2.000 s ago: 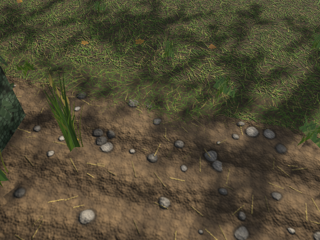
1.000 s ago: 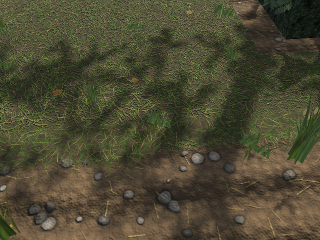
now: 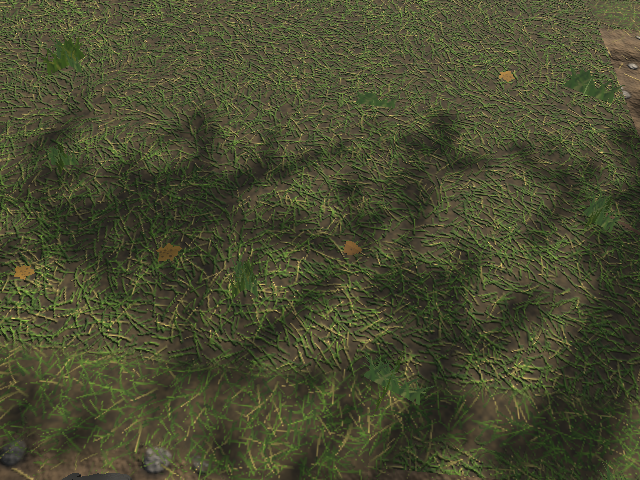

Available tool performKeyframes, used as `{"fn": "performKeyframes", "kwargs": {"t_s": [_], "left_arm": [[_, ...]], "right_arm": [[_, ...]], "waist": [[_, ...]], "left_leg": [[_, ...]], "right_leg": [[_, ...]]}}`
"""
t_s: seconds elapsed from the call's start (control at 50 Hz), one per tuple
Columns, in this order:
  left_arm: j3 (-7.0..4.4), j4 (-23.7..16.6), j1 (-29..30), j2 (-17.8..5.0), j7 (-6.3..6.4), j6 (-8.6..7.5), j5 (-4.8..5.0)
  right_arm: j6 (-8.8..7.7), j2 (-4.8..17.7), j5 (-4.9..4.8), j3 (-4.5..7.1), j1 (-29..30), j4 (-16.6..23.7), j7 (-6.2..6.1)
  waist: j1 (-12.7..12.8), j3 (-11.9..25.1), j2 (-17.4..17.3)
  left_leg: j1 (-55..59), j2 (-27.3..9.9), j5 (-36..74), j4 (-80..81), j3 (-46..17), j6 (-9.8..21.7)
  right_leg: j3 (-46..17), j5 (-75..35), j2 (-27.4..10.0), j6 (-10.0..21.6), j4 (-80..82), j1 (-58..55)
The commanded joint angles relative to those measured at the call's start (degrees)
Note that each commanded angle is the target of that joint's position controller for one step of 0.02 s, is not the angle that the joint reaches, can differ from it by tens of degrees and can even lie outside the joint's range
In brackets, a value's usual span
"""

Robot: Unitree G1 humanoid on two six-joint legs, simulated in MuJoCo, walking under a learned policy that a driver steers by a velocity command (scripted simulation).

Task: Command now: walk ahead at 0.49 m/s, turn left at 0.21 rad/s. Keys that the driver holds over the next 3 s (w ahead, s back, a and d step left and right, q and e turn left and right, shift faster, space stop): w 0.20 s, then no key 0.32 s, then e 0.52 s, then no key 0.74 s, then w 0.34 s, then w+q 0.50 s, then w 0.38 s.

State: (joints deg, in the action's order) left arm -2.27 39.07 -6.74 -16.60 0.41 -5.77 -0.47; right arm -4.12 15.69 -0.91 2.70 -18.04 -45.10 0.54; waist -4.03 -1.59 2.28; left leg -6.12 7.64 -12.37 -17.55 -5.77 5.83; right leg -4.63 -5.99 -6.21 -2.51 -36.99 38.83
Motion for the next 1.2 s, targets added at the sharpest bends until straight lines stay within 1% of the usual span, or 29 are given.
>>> {"fn": "performKeyframes", "kwargs": {"t_s": [0.02,0.12,0.14,0.16,0.18,0.2,0.22,0.24,0.26,0.28,0.38,0.48,0.56,0.6,0.62,0.64,0.68,0.76,0.86,0.92,0.94,0.96,0.98,1.0,1.02,1.06,1.08,1.14,1.2], "left_arm": [[-0.49,-5.6,7.7,-3.5,-0.95,-1.34,0.71],[-1.18,-6.6,6.4,-5.5,-2.08,-2.04,0.72],[-2.02,-5.0,0.5,-6.9,-1.83,-2.15,0.63],[-2.97,-3.3,-8.6,-9.3,-1.48,-2.24,0.14],[-4.37,-2.1,-17.3,-14.5,-1.09,-1.99,-0.78],[-4.26,0.2,-20.8,-12.3,-1.43,-1.20,0.69],[-2.85,-0.5,-17.8,-8.2,-1.26,-0.69,1.17],[-2.22,-1.4,-13.0,-6.8,-0.99,-0.15,0.54],[-1.68,-1.5,-9.5,-5.8,-1.26,0.01,0.08],[-1.23,-1.6,-7.4,-4.6,-1.47,-0.17,-0.04],[-1.61,0.5,-3.3,-6.4,-1.26,-0.04,-0.10],[-1.79,3.9,-6.9,-7.4,-0.57,1.70,0.58],[-1.41,5.5,-6.4,-6.7,-0.47,2.65,1.66],[-0.46,5.6,-11.9,-3.8,-0.69,1.93,-0.39],[0.24,6.0,-15.0,-1.7,-0.31,2.14,0.06],[-0.32,5.1,-11.2,-4.3,0.02,2.94,0.74],[-2.21,4.2,-8.3,-8.0,0.74,5.31,1.71],[-2.45,4.4,-10.5,-4.8,2.03,8.96,1.30],[-2.25,1.6,-7.7,-4.2,0.61,8.92,1.12],[-3.03,1.9,-10.8,-5.1,-0.57,8.93,0.89],[-3.57,2.6,-12.3,-5.9,-0.66,9.00,0.55],[-4.42,2.2,-12.9,-8.5,-0.27,9.00,0.11],[-5.56,-0.2,-11.7,-15.0,0.95,9.02,0.28],[-5.40,-1.1,-12.6,-15.9,0.37,7.65,-2.30],[-5.07,-1.2,-10.0,-14.3,0.21,6.30,-2.58],[-3.95,-2.2,-3.8,-10.0,0.82,5.42,0.06],[-3.28,-2.5,-2.6,-8.5,1.18,5.39,0.47],[-2.22,-2.0,-4.5,-6.0,1.70,5.29,-0.04],[-2.27,-1.2,-5.3,-6.4,1.94,5.50,0.02]], "right_arm": [[-0.28,9.6,-0.32,2.23,-3.5,1.5,-0.44],[1.41,10.5,0.05,2.53,-5.2,0.3,-1.04],[1.58,10.4,0.06,2.37,-3.8,0.7,-1.02],[1.47,9.0,0.57,1.63,-2.5,1.7,-0.89],[0.55,4.9,0.96,0.23,-6.7,3.0,-0.59],[-0.26,3.8,0.26,-0.47,-10.0,2.2,-0.35],[-0.69,9.4,-0.68,0.88,-4.8,2.9,-0.19],[-0.78,9.8,-0.93,1.08,0.4,4.4,-0.18],[-0.64,8.9,-0.03,1.04,2.9,5.0,-0.24],[-0.21,8.3,0.85,1.34,2.9,5.0,-0.40],[1.47,2.7,1.26,-0.17,0.2,4.1,-0.89],[1.42,3.8,1.18,0.15,7.5,5.4,-0.46],[0.93,5.3,2.15,1.20,7.7,5.7,-0.49],[1.00,11.3,3.06,2.55,6.3,6.7,-1.82],[2.17,10.0,2.57,2.60,5.1,6.3,-2.33],[2.92,7.1,1.83,1.99,3.2,6.1,-2.41],[3.49,9.4,1.70,2.66,3.2,5.8,-2.69],[3.70,7.2,1.97,2.33,14.0,6.6,-2.93],[4.10,8.5,1.47,3.06,14.5,5.0,-3.50],[4.79,9.7,0.16,3.49,15.2,4.1,-3.47],[5.00,8.7,-0.33,3.38,14.1,3.3,-3.40],[5.32,6.4,-0.02,3.06,11.3,2.1,-3.08],[5.44,3.5,2.39,2.19,11.1,4.1,-2.71],[5.03,5.8,2.08,2.97,18.8,6.5,-3.19],[5.01,7.2,0.90,3.57,19.0,6.2,-3.46],[5.36,7.7,1.15,4.33,14.6,3.0,-4.14],[5.35,7.5,1.57,4.42,13.1,2.3,-4.18],[4.90,5.8,0.81,3.99,12.1,1.7,-3.74],[4.73,4.2,0.73,3.00,13.8,1.9,-3.31]], "waist": [[-2.4,-0.8,-5.5],[0.2,0.7,-7.7],[3.6,4.3,-7.7],[8.2,11.9,-6.8],[9.4,21.7,3.3],[9.3,26.0,14.6],[10.4,17.1,7.4],[9.3,9.9,2.9],[7.3,4.9,-1.0],[5.4,3.7,-1.2],[1.7,5.3,3.4],[4.9,6.6,3.1],[2.9,5.4,1.8],[5.4,10.0,-7.3],[5.0,14.3,-14.6],[2.0,14.5,-14.7],[1.1,12.2,-11.4],[5.7,5.9,-11.1],[4.5,8.5,-11.6],[6.6,8.5,-10.3],[6.9,7.6,-8.4],[6.3,4.4,0.0],[3.9,1.6,17.8],[8.5,3.0,14.3],[6.7,2.0,9.1],[3.8,2.7,5.1],[3.2,3.8,5.2],[3.5,6.4,4.4],[4.9,5.8,5.2]], "left_leg": [[-2.7,-15.2,9.3,4.4,-8.6,7.0],[8.7,-19.0,27.1,-4.0,-11.9,5.3],[7.9,-16.9,36.9,-9.9,-9.9,4.2],[1.8,-14.2,37.2,-20.9,-7.4,2.4],[-17.3,-6.8,19.1,-41.0,-2.9,-1.4],[-31.1,-1.9,-19.0,-54.7,-1.6,-3.8],[-36.8,-5.1,-18.7,-59.0,-4.1,-3.9],[-36.9,-7.6,-14.6,-58.8,-1.9,-4.4],[-35.3,-9.4,-12.3,-55.1,0.0,-5.2],[-32.7,-11.1,-11.0,-51.0,0.4,-5.9],[-20.8,-11.0,-2.0,-32.2,3.8,-8.8],[-16.3,-9.5,10.9,-19.3,3.8,-7.7],[-9.2,-8.3,15.2,-7.7,3.9,-4.5],[5.9,-20.0,48.3,-10.5,-4.7,0.6],[11.2,-26.6,48.9,-11.1,-10.6,7.7],[10.8,-28.6,44.3,-8.3,-14.4,10.6],[7.5,-29.6,30.5,-4.3,-14.9,11.0],[-9.4,-23.6,13.7,1.5,-1.9,7.1],[-7.7,-25.1,14.7,0.4,2.8,7.2],[-8.2,-25.3,9.9,-3.4,4.9,4.3],[-10.4,-23.4,3.9,-7.0,7.0,1.4],[-16.5,-19.1,-4.9,-16.6,11.7,-3.7],[-31.2,-9.8,-23.4,-33.6,15.5,-10.1],[-33.2,-6.8,-26.2,-43.6,5.3,-9.2],[-33.5,-8.1,-20.9,-47.2,2.5,-8.0],[-33.3,-9.5,-11.9,-47.3,1.6,-7.7],[-31.4,-9.3,-9.0,-48.4,2.1,-8.4],[-28.5,-9.0,-5.4,-45.9,2.4,-9.6],[-25.7,-9.8,-4.8,-34.1,2.4,-10.4]], "right_leg": [[2.4,-2.9,2.5,0.8,5.5,-5.3],[3.8,10.5,5.3,4.9,10.3,-7.4],[5.4,9.2,6.7,6.6,12.4,-16.5],[1.9,5.4,2.5,10.0,10.0,-32.2],[-16.4,6.1,-10.3,17.7,8.3,-56.0],[-35.4,16.0,-18.0,22.9,15.3,-64.3],[-32.5,17.9,-16.5,20.4,17.6,-58.0],[-23.6,8.1,-14.4,18.5,17.8,-49.6],[-16.8,-5.1,-11.5,17.4,18.6,-41.3],[-12.2,-13.4,-9.3,16.5,19.1,-36.8],[0.1,-28.3,-4.4,15.9,21.8,-26.7],[1.3,-19.6,-4.2,14.0,20.6,-29.3],[-2.1,-7.1,-3.1,11.1,14.0,-28.9],[0.0,15.1,4.0,5.7,5.3,-20.6],[2.9,31.6,6.8,2.9,-1.7,-14.7],[2.5,41.6,7.3,1.1,-9.5,-11.4],[1.7,44.9,6.3,-0.6,-27.2,-4.8],[3.7,34.0,4.2,-2.2,-25.0,-11.4],[5.8,27.4,2.9,-0.2,-10.7,-18.4],[8.9,21.1,4.6,3.0,0.6,-24.8],[8.6,18.9,5.8,4.8,5.3,-27.7],[0.4,13.2,2.0,7.9,13.4,-30.1],[-21.2,-0.4,-12.6,16.1,18.1,-33.3],[-27.5,4.8,-15.8,22.6,22.4,-27.0],[-22.9,10.4,-12.8,20.1,22.7,-26.3],[-15.7,12.8,-7.9,14.0,20.8,-27.6],[-13.3,9.1,-6.7,13.5,20.0,-27.4],[-10.1,2.1,-5.3,13.9,18.9,-30.9],[-9.9,3.6,-5.0,14.1,18.5,-33.5]]}}
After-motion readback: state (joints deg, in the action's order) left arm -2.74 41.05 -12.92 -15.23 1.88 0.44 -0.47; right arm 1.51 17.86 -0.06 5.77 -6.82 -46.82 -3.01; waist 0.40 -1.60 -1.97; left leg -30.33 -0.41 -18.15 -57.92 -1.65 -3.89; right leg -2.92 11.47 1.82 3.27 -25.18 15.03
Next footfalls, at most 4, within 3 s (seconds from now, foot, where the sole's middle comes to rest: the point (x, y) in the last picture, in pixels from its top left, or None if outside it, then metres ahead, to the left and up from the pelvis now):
0.16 right None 0.28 -0.14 -0.78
0.58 left None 0.43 0.09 -0.78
0.96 right None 0.34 -0.16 -0.78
1.38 left None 0.40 0.06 -0.78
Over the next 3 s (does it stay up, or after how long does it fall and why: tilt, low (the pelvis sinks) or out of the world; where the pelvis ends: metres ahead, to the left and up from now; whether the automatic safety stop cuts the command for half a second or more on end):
stays up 0.87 -0.15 -0.02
